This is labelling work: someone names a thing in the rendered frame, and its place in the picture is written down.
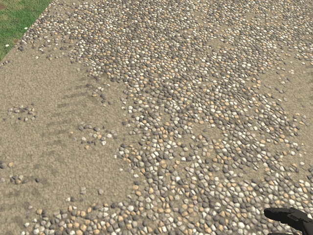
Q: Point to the right robot hand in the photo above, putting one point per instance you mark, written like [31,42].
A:
[292,217]

